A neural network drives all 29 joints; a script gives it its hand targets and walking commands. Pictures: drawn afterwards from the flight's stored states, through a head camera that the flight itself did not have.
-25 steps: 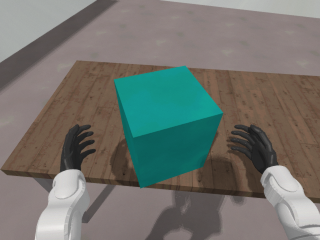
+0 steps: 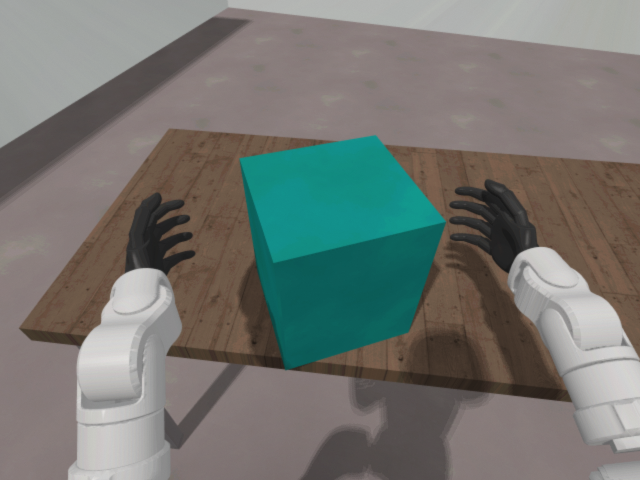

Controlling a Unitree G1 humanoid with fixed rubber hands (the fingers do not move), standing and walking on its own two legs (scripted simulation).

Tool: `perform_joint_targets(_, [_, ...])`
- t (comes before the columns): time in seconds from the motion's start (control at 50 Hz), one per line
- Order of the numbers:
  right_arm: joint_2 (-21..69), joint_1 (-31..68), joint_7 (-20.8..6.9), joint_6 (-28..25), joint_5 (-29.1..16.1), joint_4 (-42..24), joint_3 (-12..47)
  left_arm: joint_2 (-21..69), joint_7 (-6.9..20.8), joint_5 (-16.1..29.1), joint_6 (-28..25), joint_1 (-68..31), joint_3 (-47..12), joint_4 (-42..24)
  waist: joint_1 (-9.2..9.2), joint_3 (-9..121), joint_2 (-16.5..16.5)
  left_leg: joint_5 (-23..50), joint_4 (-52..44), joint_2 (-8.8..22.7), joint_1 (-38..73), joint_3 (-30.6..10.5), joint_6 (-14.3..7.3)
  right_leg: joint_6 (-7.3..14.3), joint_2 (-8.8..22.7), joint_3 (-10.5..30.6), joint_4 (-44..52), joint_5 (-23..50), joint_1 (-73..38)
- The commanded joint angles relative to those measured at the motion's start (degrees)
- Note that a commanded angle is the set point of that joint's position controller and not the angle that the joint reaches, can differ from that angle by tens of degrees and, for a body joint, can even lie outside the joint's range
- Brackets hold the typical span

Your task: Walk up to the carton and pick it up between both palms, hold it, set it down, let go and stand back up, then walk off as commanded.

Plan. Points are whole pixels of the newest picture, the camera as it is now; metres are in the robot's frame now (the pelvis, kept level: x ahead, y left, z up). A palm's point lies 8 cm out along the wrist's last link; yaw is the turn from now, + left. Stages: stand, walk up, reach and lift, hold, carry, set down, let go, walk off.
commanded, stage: reach and lift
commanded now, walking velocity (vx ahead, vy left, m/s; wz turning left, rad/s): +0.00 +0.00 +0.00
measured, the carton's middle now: (330, 252) +0.42 +0.04 +0.05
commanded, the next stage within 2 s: none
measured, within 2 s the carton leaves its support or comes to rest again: neither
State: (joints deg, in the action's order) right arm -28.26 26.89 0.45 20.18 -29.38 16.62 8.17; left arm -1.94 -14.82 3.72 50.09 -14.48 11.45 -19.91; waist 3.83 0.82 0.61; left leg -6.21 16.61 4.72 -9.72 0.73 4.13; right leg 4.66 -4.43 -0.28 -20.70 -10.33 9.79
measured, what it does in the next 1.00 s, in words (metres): stands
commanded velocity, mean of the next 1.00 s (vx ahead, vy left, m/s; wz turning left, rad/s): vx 0.00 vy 0.00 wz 0.00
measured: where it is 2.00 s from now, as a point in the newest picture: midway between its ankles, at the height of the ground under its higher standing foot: outside the picture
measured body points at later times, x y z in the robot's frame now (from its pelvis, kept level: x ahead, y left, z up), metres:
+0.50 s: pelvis +0.01 +0.00 +0.00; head +0.02 +0.00 +0.45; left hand +0.35 +0.23 +0.18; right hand +0.46 -0.15 +0.19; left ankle +0.03 +0.17 -0.75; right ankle +0.01 -0.06 -0.75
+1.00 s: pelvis +0.01 +0.01 +0.00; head +0.05 +0.01 +0.45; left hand +0.39 +0.25 +0.19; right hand +0.51 -0.13 +0.22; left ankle +0.03 +0.17 -0.75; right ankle +0.01 -0.06 -0.75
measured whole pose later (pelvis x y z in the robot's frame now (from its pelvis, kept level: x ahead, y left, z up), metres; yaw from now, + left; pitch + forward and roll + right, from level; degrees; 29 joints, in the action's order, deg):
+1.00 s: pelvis +0.01 +0.01 +0.00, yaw +1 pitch +7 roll +0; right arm -31.9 60.2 -1.9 21.6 -32.6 43.3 11.4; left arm -5.9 -14.4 5.1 49.6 -40.2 11.9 -0.1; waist 8.0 3.3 -0.8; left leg -8.0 20.6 4.7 -20.1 -0.8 4.1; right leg 3.8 -4.4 -1.5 -20.1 -10.0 17.5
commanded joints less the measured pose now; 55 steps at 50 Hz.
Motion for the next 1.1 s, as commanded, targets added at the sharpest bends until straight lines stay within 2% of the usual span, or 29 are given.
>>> perform_joint_targets(0.0, [-9.9, 27.8, -0.2, -0.6, 0.0, -1.7, -4.8, -4.2, -0.3, 0.0, -0.9, -23.0, -0.6, -1.1, 0.99, 15.2, 3.6, 2.3, -0.6, -4.7, 3.8, 1.0, -4.2, -4.3, 4.3, 6.9, 5.8, 2.4, -1.8])
perform_joint_targets(0.02, [-10.5, 31.6, -0.3, -0.7, -0.2, -3.3, -5.0, -4.7, -0.2, 0.6, -0.5, -26.4, -0.5, -2.5, 1.94, 18.2, 3.3, 1.5, 0.1, -4.6, 4.2, 1.7, -3.9, -4.4, 4.1, 6.6, 5.2, 3.6, -1.8])
perform_joint_targets(0.04, [-11.0, 29.6, -0.3, -0.8, 0.2, -1.6, -6.4, -4.8, -1.0, -0.9, -0.8, -25.8, -0.2, -5.3, 0.95, 19.9, 1.8, 3.8, -0.1, -4.4, 5.4, 1.1, -3.3, -3.9, 3.5, 6.1, 5.3, 4.5, -3.9])
perform_joint_targets(0.12, [-11.8, 35.3, 0.2, -1.2, 0.1, -3.6, -5.7, -7.7, -1.0, 0.9, -1.5, -30.4, 0.4, -3.6, 2.08, 24.1, 4.7, 5.3, 0.9, -4.7, 3.7, 1.2, -3.9, -5.3, 3.3, 5.8, 3.5, 10.0, -3.8])
perform_joint_targets(0.14, [-11.5, 35.0, 0.5, -1.2, 0.5, -2.5, -5.7, -6.6, -1.0, 0.6, -1.1, -31.3, 0.0, -3.5, 0.85, 24.0, 4.5, 5.8, 1.2, -5.1, 4.5, 1.5, -3.6, -6.0, 3.5, 6.2, 3.5, 12.3, -4.8])
perform_joint_targets(0.24, [-12.5, 41.0, 0.7, -0.7, -1.3, 3.6, -5.6, -8.1, -1.3, 0.2, -0.8, -36.5, -1.0, -1.1, 1.08, 25.6, 0.8, 7.2, 1.8, -4.6, 3.7, 0.5, -2.5, -5.7, 4.0, 5.2, 2.6, 13.7, -4.5])
perform_joint_targets(0.28, [-13.2, 41.5, 0.3, -1.1, -1.9, 2.4, -5.4, -8.0, -0.9, 0.4, -0.5, -36.3, -0.9, -3.2, 0.89, 28.0, 0.9, 9.8, 2.5, -4.6, 5.4, 0.2, -2.4, -6.0, 4.2, 5.0, 2.1, 19.5, -5.1])
perform_joint_targets(0.3, [-12.6, 40.8, 0.8, -1.3, -0.6, 1.1, -6.2, -7.2, -0.7, 1.1, -0.5, -35.5, -1.7, -4.6, -0.49, 28.5, 0.9, 10.7, 3.2, -5.0, 6.2, 0.7, -2.0, -5.7, 2.9, 4.0, 1.9, 21.3, -5.7])
perform_joint_targets(0.34, [-12.1, 41.6, 1.1, -0.4, -1.2, 6.3, -3.9, -7.1, 0.2, 1.6, -0.5, -35.2, -0.2, 1.8, 0.78, 25.6, 3.0, 9.9, 3.3, -5.1, 2.8, 0.6, -2.4, -7.2, 4.2, 5.1, 1.2, 25.2, -7.1])
perform_joint_targets(0.38, [-11.7, 45.8, 0.1, -0.9, -2.0, 5.0, -3.2, -9.6, 0.1, 0.5, -1.0, -39.0, 0.8, 0.8, 2.87, 29.8, 2.3, 10.8, 3.1, -5.2, 2.8, 0.5, -2.5, -7.0, 4.5, 4.9, 1.1, 23.3, -8.5])
perform_joint_targets(0.42, [-12.4, 47.6, 0.4, -1.7, -2.0, 2.3, -3.3, -9.6, 0.0, 1.0, -1.9, -40.6, 0.7, 2.9, 1.91, 32.1, 4.5, 11.0, 3.3, -4.9, 2.8, 0.1, -2.3, -8.3, 5.3, 4.9, -0.3, 29.3, -10.1])
perform_joint_targets(0.44, [-12.0, 47.1, -0.1, -1.4, -2.2, 3.8, -2.3, -9.1, 0.1, 0.9, -1.3, -38.0, 0.8, 4.0, 3.43, 29.4, 5.2, 10.3, 3.3, -4.9, 2.2, 0.3, -3.0, -8.0, 4.3, 4.0, -0.5, 28.9, -8.8])
perform_joint_targets(0.5, [-12.5, 50.4, -0.5, -1.0, -2.6, 7.1, -1.7, -9.4, -0.1, -0.9, -2.0, -42.2, 1.7, 3.1, 3.71, 29.8, 3.4, 12.1, 3.0, -4.7, 3.3, 0.1, -2.4, -7.2, 3.6, 3.9, 0.6, 27.0, -7.4])
perform_joint_targets(0.54, [-13.0, 51.2, -0.6, -1.4, -2.8, 7.2, -2.5, -9.0, 0.2, 1.0, -2.7, -42.4, 0.1, 1.9, 3.02, 32.4, 3.9, 13.3, 3.6, -4.8, 4.7, 0.1, -2.0, -6.9, 2.8, 3.0, -0.2, 29.5, -7.5])
perform_joint_targets(0.56, [-13.1, 49.7, 0.1, -1.5, -2.4, 5.9, -2.7, -10.1, 0.6, 0.1, -2.6, -41.5, 2.0, 3.2, 2.61, 33.6, 6.5, 13.0, 4.0, -4.9, 3.3, 0.0, -2.1, -7.5, 3.9, 4.7, -0.4, 32.7, -10.5])
perform_joint_targets(0.6, [-14.7, 52.0, 0.2, -1.1, -2.9, 9.1, -2.8, -10.3, 0.3, -0.2, -2.0, -43.5, 1.7, 4.2, 2.13, 32.0, 4.1, 14.2, 3.5, -4.6, 4.5, -0.1, -1.5, -8.2, 3.7, 3.3, -1.1, 36.7, -9.4])
perform_joint_targets(0.64, [-14.5, 54.7, -0.1, -1.5, -3.6, 7.9, -3.2, -10.7, 0.2, 0.7, -1.9, -45.5, 0.3, 2.6, 1.63, 33.9, 3.4, 16.4, 4.5, -4.3, 5.8, -0.6, -1.2, -7.4, 2.8, 2.8, -1.2, 37.1, -8.7])
perform_joint_targets(0.66, [-15.6, 56.2, -0.6, -1.1, -3.7, 10.6, -4.3, -10.2, 0.0, 0.6, -1.3, -46.5, 0.0, 1.5, 2.41, 34.2, 1.3, 15.6, 4.7, -4.2, 7.0, -0.3, -0.7, -6.6, 2.2, 2.2, -0.5, 32.7, -6.0])
perform_joint_targets(0.68, [-14.7, 56.6, -0.7, -1.0, -3.4, 8.8, -2.8, -9.9, -0.3, 0.6, -1.5, -46.0, 0.3, 0.2, 3.11, 35.3, 2.5, 16.7, 5.1, -4.1, 7.8, -0.1, -0.9, -7.1, 2.5, 2.4, -0.4, 33.3, -6.0])
perform_joint_targets(0.7, [-14.5, 58.3, -0.4, -1.1, -3.6, 7.8, -3.2, -11.3, -0.4, 1.2, -1.6, -47.9, 0.4, 1.1, 3.24, 35.1, 2.8, 18.3, 5.7, -4.6, 6.9, 0.7, -1.0, -6.5, 1.0, 1.9, -0.6, 33.5, -6.3])
perform_joint_targets(0.8, [-15.0, 59.9, -1.6, 0.3, -4.1, 15.8, -1.6, -10.5, 0.0, 1.5, -0.1, -48.6, -0.2, 10.2, 3.29, 32.9, 2.9, 14.1, 5.1, -4.2, 3.5, 0.2, -1.3, -6.7, 2.2, 1.8, -0.6, 32.0, -6.9])
perform_joint_targets(0.82, [-15.0, 62.0, -1.9, 0.3, -4.1, 15.8, -1.0, -11.2, -0.2, 1.0, -0.6, -50.3, 0.8, 10.3, 4.51, 34.0, 3.8, 14.3, 5.2, -4.3, 3.0, 0.5, -1.6, -6.6, 2.2, 1.9, -0.3, 30.9, -7.4])
perform_joint_targets(0.88, [-13.8, 59.9, -3.0, -0.1, -3.1, 20.2, -2.0, -10.3, 0.1, 1.0, -2.6, -50.4, 0.4, 12.3, 3.66, 34.6, 2.2, 15.0, 5.6, -4.1, 3.8, 0.1, -1.2, -6.0, 1.5, 1.2, -0.1, 29.1, -6.0])
perform_joint_targets(0.94, [-11.2, 56.9, -2.4, -2.1, -3.4, 17.5, 0.5, -8.6, 0.8, 0.6, -4.3, -45.4, 0.9, 8.6, 4.04, 41.2, 1.9, 20.2, 6.5, -4.5, 4.6, -0.1, -0.9, -7.2, 2.6, 1.6, -1.8, 42.5, -10.5])
perform_joint_targets(0.98, [-13.4, 56.7, -2.8, -2.4, -1.7, 23.2, -2.3, -10.1, 1.3, 0.2, -5.4, -48.1, 1.1, 10.7, 2.32, 38.9, 0.0, 20.1, 6.4, -4.9, 4.0, 0.8, -0.4, -7.8, 2.6, 0.4, -2.8, 42.7, -10.1])
perform_joint_targets(1.0, [-11.9, 56.0, -2.4, -3.0, 0.3, 22.8, -1.9, -6.7, 2.2, -0.7, -6.4, -44.0, 1.0, 13.8, 2.84, 36.1, 2.4, 18.3, 5.4, -5.2, 3.0, 0.4, -0.9, -8.1, 1.8, 0.4, -2.0, 42.1, -8.1])
perform_joint_targets(1.04, [-11.8, 55.4, -2.7, -4.0, 1.4, 24.5, -3.4, -7.2, 2.0, -2.7, -7.5, -46.1, 1.5, 13.6, 1.98, 36.1, 0.4, 19.0, 5.3, -5.2, 3.7, 0.7, -0.7, -7.7, 1.3, 0.2, -1.4, 36.9, -8.2])
perform_joint_targets(1.06, [-10.7, 53.6, -2.8, -4.7, 0.2, 23.4, -1.7, -6.7, 1.8, -2.5, -8.3, -41.7, 1.4, 13.1, 3.82, 35.7, 0.6, 18.0, 5.8, -5.1, 3.9, 0.6, -1.1, -7.4, 2.0, 1.0, -0.9, 36.6, -9.4])
perform_joint_targets(1.08, [-8.9, 53.0, -2.9, -5.2, 1.3, 23.3, -0.9, -5.4, 2.5, -2.1, -9.8, -41.3, 1.2, 13.5, 3.86, 33.6, 2.1, 17.6, 5.5, -5.5, 2.5, 1.3, -1.7, -7.7, 1.9, 0.9, -1.2, 37.1, -9.2])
